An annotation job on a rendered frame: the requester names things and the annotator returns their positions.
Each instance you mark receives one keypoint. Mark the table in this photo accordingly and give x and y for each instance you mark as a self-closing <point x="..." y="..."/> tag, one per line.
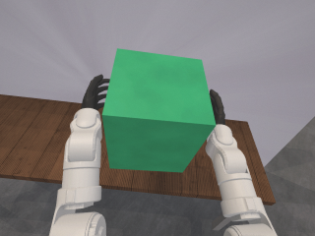
<point x="33" y="136"/>

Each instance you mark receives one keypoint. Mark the carton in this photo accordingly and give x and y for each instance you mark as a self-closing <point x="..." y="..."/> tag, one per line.
<point x="157" y="111"/>

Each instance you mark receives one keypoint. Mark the right robot forearm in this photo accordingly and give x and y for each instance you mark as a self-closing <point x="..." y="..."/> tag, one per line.
<point x="238" y="197"/>

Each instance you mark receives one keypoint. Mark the right robot hand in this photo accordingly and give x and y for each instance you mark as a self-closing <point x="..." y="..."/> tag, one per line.
<point x="218" y="108"/>

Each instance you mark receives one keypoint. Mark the left robot forearm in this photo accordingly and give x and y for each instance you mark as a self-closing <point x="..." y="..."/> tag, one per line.
<point x="81" y="164"/>

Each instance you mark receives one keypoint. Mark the left robot hand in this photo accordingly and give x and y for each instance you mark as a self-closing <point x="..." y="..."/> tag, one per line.
<point x="92" y="96"/>

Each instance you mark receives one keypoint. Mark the robot left upper arm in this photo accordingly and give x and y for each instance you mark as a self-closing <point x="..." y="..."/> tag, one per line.
<point x="79" y="224"/>

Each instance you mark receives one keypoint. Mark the robot right upper arm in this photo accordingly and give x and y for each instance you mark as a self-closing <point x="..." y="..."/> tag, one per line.
<point x="257" y="229"/>

